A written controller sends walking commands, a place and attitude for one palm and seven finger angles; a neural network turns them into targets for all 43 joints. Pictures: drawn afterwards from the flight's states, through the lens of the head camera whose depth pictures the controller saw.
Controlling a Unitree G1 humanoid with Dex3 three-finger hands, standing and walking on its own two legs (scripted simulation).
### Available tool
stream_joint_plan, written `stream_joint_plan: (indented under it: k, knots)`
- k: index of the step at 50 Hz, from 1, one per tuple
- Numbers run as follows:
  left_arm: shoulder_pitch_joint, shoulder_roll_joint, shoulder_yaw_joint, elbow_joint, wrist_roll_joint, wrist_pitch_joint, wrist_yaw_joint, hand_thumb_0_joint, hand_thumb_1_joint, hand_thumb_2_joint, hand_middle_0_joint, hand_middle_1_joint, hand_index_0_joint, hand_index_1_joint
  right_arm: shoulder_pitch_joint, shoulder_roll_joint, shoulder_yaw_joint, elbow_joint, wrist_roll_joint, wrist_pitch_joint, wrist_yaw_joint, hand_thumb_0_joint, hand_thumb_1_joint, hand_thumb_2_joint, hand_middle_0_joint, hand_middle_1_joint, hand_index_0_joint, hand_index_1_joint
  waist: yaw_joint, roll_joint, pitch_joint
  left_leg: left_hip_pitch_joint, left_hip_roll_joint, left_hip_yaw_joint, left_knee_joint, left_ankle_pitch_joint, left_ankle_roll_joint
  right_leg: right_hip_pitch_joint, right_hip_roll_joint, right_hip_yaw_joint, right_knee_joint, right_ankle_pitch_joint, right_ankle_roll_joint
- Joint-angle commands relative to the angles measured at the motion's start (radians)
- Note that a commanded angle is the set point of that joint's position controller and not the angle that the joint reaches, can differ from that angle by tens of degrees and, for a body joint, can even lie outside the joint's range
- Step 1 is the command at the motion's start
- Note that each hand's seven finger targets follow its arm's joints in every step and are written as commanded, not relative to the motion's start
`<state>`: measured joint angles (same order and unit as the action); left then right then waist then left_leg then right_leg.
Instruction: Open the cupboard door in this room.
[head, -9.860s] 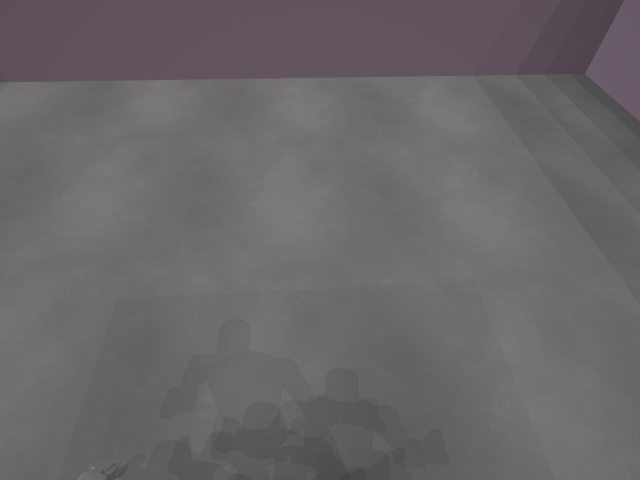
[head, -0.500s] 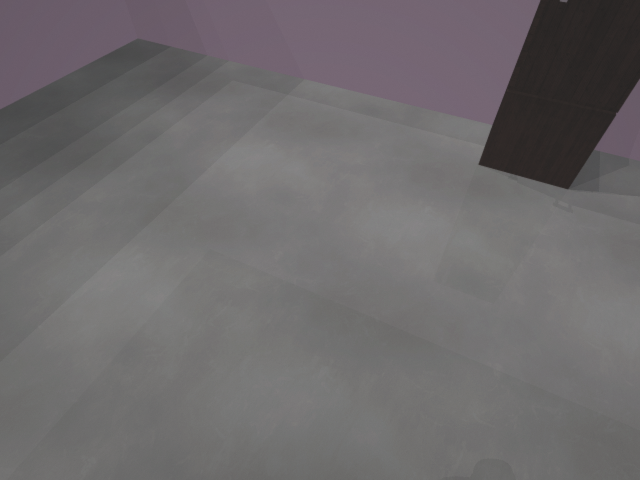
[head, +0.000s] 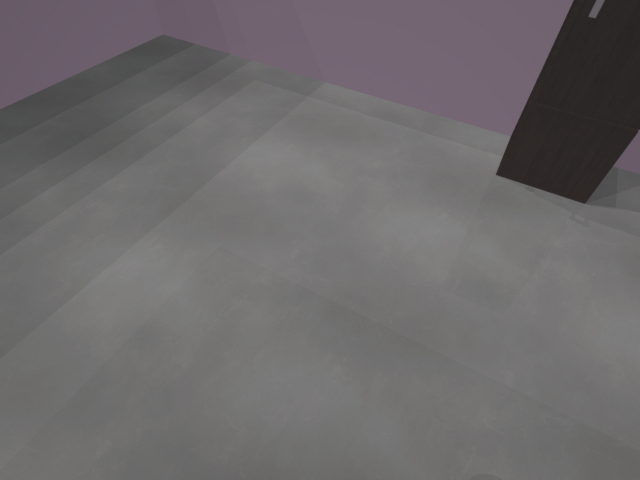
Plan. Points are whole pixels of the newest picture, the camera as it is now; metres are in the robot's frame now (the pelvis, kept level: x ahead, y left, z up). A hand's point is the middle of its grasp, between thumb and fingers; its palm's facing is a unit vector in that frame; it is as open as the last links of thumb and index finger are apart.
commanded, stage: stand and wait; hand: left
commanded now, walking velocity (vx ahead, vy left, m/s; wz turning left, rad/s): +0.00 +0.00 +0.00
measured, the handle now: out of the picture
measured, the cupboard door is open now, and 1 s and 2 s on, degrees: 0 0 0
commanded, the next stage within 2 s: turn or walk to find it in 0.06 s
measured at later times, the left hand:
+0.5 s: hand out of the picture +0.00 +0.17 -0.18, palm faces +0.05 -0.98 -0.19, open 7.4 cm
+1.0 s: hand out of the picture +0.01 +0.19 -0.18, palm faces +0.09 -0.97 -0.23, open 7.3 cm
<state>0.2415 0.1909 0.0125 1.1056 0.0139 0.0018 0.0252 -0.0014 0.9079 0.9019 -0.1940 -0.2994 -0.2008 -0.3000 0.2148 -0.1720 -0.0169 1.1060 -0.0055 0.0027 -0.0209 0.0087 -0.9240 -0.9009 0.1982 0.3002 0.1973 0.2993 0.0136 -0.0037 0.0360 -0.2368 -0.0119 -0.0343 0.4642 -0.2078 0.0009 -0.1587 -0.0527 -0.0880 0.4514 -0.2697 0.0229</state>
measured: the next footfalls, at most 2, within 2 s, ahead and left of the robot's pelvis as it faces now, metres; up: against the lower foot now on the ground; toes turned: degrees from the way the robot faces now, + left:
none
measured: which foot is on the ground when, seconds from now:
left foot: down 0.00-1.00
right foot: down 0.00-1.00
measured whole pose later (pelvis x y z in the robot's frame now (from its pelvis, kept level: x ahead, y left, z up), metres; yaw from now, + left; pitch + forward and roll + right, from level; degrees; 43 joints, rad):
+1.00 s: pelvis +0.00 +0.00 +0.00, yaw +3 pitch -1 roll -1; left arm 0.23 0.20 0.03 1.10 0.01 0.01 0.03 0.00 0.91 0.90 -0.20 -0.30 -0.20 -0.30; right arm 0.21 -0.19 -0.02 1.08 -0.01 0.01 -0.02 0.01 -0.91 -0.90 0.20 0.30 0.20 0.30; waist 0.01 0.01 0.04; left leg -0.27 -0.03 -0.09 0.50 -0.22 0.00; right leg -0.15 -0.06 -0.14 0.47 -0.30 0.02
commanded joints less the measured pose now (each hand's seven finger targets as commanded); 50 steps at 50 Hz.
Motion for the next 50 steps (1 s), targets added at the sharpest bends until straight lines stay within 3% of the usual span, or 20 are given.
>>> stream_joint_plan:
  k: [1, 7, 12, 18, 23, 25, 28, 31, 34, 37, 43, 47, 50]
  knots:
    - [0.06, 0.103, 0.012, -0.018, -0.002, -0.011, 0.004, 0.0, 0.9, 0.9, -0.2, -0.3, -0.2, -0.3, 0.036, -0.126, -0.014, -0.035, -0.003, -0.02, -0.004, 0.0, -0.9, -0.9, 0.2, 0.3, 0.2, 0.3, -0.002, 0.015, 0.013, -0.01, 0.108, -0.096, -0.12, 0.068, 0.022, -0.009, -0.076, 0.082, -0.107, 0.042, -0.023]
    - [0.065, 0.11, 0.022, -0.027, -0.002, -0.001, 0.008, 0.0, 0.9, 0.9, -0.2, -0.3, -0.2, -0.3, 0.039, -0.13, -0.016, -0.048, -0.004, -0.006, 0.0, 0.0, -0.9, -0.9, 0.2, 0.3, 0.2, 0.3, 0.0, 0.009, 0.045, -0.075, 0.103, -0.104, -0.094, 0.054, 0.023, -0.015, -0.084, 0.064, -0.084, -0.006, -0.019]
    - [0.07, 0.105, 0.026, -0.038, -0.001, 0.001, 0.008, 0.0, 0.9, 0.9, -0.2, -0.3, -0.2, -0.3, 0.051, -0.115, -0.018, -0.061, -0.008, -0.002, 0.002, 0.0, -0.9, -0.9, 0.2, 0.3, 0.2, 0.3, -0.003, -0.021, 0.018, -0.073, 0.083, -0.093, -0.055, 0.017, 0.021, -0.047, -0.101, 0.082, -0.095, -0.072, -0.033]
    - [0.081, 0.096, 0.019, -0.025, -0.003, -0.01, 0.009, 0.0, 0.9, 0.9, -0.2, -0.3, -0.2, -0.3, 0.061, -0.12, -0.014, -0.044, -0.003, -0.018, -0.003, 0.0, -0.9, -0.9, 0.2, 0.3, 0.2, 0.3, 0.001, 0.019, -0.028, -0.034, 0.105, -0.115, -0.067, 0.139, 0.031, 0.006, -0.081, 0.061, -0.064, 0.056, -0.025]
    - [0.076, 0.111, 0.018, -0.012, -0.003, -0.016, 0.008, 0.0, 0.9, 0.9, -0.2, -0.3, -0.2, -0.3, 0.053, -0.132, -0.016, -0.033, -0.002, -0.023, -0.006, 0.0, -0.9, -0.9, 0.2, 0.3, 0.2, 0.3, -0.001, 0.016, -0.003, -0.017, 0.1, -0.095, -0.071, 0.161, 0.025, 0.013, -0.087, 0.064, -0.088, 0.084, -0.031]
    - [0.074, 0.099, 0.02, -0.017, -0.005, -0.009, 0.012, 0.0, 0.9, 0.9, -0.2, -0.3, -0.2, -0.3, 0.059, -0.111, -0.012, -0.033, -0.002, -0.015, -0.004, 0.0, -0.9, -0.9, 0.2, 0.3, 0.2, 0.3, 0.0, 0.013, 0.012, -0.054, 0.096, -0.097, -0.059, 0.165, 0.02, 0.024, -0.092, 0.051, -0.072, 0.081, -0.026]
    - [0.073, 0.115, 0.034, -0.033, -0.004, 0.002, 0.013, 0.0, 0.9, 0.9, -0.2, -0.3, -0.2, -0.3, 0.048, -0.112, -0.017, -0.056, -0.006, -0.002, -0.001, 0.0, -0.9, -0.9, 0.2, 0.3, 0.2, 0.3, 0.006, -0.021, 0.036, -0.13, 0.08, -0.086, -0.013, 0.118, 0.016, 0.021, -0.123, 0.053, -0.077, 0.021, -0.035]
    - [0.054, 0.12, 0.033, -0.047, -0.001, 0.0, 0.012, 0.0, 0.9, 0.9, -0.2, -0.3, -0.2, -0.3, 0.065, -0.095, -0.019, -0.063, -0.009, 0.001, -0.001, 0.0, -0.9, -0.9, 0.2, 0.3, 0.2, 0.3, -0.008, -0.074, 0.008, -0.075, 0.062, -0.042, 0.05, 0.106, 0.005, -0.025, -0.168, 0.086, -0.102, 0.018, -0.066]
    - [0.032, 0.11, 0.032, -0.05, -0.003, -0.001, 0.012, 0.0, 0.9, 0.9, -0.2, -0.3, -0.2, -0.3, 0.076, -0.104, -0.016, -0.054, -0.01, -0.006, 0.0, 0.0, -0.9, -0.9, 0.2, 0.3, 0.2, 0.3, -0.013, 0.012, 0.003, -0.058, 0.091, -0.098, -0.008, 0.167, 0.016, -0.022, -0.114, 0.039, -0.037, 0.039, -0.042]
    - [0.065, 0.098, 0.026, -0.036, -0.003, -0.002, 0.011, 0.0, 0.9, 0.9, -0.2, -0.3, -0.2, -0.3, 0.048, -0.142, -0.018, -0.057, -0.004, -0.016, -0.004, 0.0, -0.9, -0.9, 0.2, 0.3, 0.2, 0.3, 0.011, 0.077, -0.019, -0.072, 0.127, -0.178, -0.077, 0.19, 0.046, 0.038, -0.065, 0.02, -0.018, 0.046, -0.016]
    - [0.049, 0.134, 0.028, -0.022, -0.002, -0.014, 0.006, 0.0, 0.9, 0.9, -0.2, -0.3, -0.2, -0.3, 0.026, -0.164, -0.02, -0.053, -0.003, -0.024, -0.006, 0.0, -0.9, -0.9, 0.2, 0.3, 0.2, 0.3, 0.005, 0.019, -0.013, -0.041, 0.103, -0.132, -0.077, 0.182, 0.032, 0.059, -0.089, 0.044, -0.079, 0.089, -0.03]
    - [0.059, 0.12, 0.034, -0.035, -0.004, 0.001, 0.011, 0.0, 0.9, 0.9, -0.2, -0.3, -0.2, -0.3, 0.031, -0.138, -0.019, -0.067, -0.005, -0.007, -0.001, 0.0, -0.9, -0.9, 0.2, 0.3, 0.2, 0.3, 0.009, 0.01, 0.005, -0.107, 0.094, -0.131, -0.042, 0.178, 0.023, 0.062, -0.106, 0.026, -0.057, 0.067, -0.027]
    - [0.046, 0.14, 0.042, -0.054, -0.001, 0.003, 0.01, 0.0, 0.9, 0.9, -0.2, -0.3, -0.2, -0.3, 0.036, -0.126, -0.02, -0.084, -0.009, 0.0, 0.002, 0.0, -0.9, -0.9, 0.2, 0.3, 0.2, 0.3, 0.003, -0.059, -0.009, -0.128, 0.066, -0.079, 0.031, 0.135, 0.011, 0.054, -0.164, 0.055, -0.085, 0.05, -0.056]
